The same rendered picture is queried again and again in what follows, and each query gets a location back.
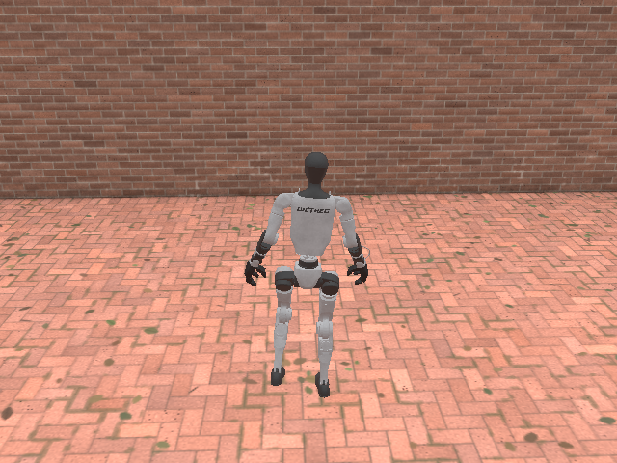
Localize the robot right foot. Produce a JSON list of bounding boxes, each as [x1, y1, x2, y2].
[[315, 372, 330, 398]]

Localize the right robot upper arm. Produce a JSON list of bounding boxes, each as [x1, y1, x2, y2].
[[334, 196, 358, 248]]

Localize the robot right hand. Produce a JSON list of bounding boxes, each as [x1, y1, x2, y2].
[[347, 264, 368, 285]]

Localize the left robot forearm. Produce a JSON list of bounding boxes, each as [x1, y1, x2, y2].
[[249, 230, 272, 267]]

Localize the robot left thigh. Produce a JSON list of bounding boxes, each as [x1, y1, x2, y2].
[[275, 266, 294, 324]]

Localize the left robot upper arm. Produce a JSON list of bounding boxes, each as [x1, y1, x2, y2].
[[262, 193, 294, 245]]

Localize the right robot forearm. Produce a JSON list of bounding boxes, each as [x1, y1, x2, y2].
[[348, 234, 366, 268]]

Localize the robot left hand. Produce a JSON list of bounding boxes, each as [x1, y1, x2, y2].
[[244, 262, 266, 286]]

